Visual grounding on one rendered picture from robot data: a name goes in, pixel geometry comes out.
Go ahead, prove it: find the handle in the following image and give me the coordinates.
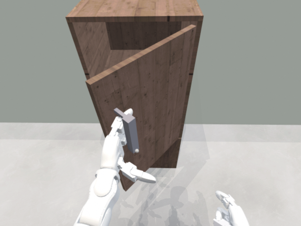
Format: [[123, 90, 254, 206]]
[[114, 108, 139, 153]]

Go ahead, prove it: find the robot right hand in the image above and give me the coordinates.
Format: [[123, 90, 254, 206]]
[[213, 191, 249, 226]]

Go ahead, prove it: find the left robot forearm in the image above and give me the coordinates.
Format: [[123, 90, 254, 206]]
[[73, 168, 120, 226]]

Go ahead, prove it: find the cupboard door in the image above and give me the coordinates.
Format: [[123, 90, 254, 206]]
[[85, 24, 197, 191]]

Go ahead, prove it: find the robot left hand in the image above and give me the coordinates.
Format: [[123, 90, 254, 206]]
[[100, 108, 156, 183]]

